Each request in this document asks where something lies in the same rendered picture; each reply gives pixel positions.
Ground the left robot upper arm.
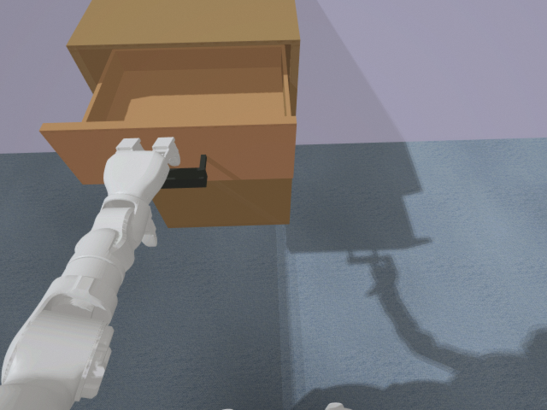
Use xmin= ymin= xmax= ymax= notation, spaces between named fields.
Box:
xmin=0 ymin=310 xmax=114 ymax=410

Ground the cabinet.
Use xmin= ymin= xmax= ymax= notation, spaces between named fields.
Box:
xmin=66 ymin=0 xmax=300 ymax=228

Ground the handle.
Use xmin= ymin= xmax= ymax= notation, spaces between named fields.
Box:
xmin=161 ymin=155 xmax=208 ymax=189

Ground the left robot hand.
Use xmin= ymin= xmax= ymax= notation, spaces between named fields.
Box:
xmin=103 ymin=138 xmax=180 ymax=247

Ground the left robot forearm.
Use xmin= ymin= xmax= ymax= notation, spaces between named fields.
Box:
xmin=1 ymin=194 xmax=150 ymax=385

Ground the drawer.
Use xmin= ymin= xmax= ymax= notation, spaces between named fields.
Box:
xmin=39 ymin=44 xmax=297 ymax=185

